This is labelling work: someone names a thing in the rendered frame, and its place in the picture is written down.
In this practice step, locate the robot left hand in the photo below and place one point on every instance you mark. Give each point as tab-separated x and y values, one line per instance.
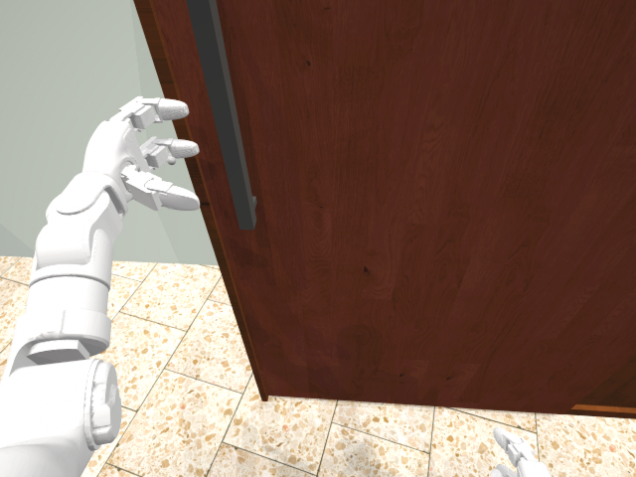
113	150

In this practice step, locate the handle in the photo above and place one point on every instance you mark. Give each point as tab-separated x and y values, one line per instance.
208	34

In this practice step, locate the left robot forearm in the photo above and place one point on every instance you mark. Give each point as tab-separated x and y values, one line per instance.
65	318

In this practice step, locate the wardrobe door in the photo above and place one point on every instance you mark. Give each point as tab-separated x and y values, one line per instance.
446	194
618	390

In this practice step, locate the robot left upper arm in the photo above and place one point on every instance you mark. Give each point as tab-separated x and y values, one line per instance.
54	417

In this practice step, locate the robot right hand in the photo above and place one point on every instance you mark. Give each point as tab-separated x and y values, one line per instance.
521	454

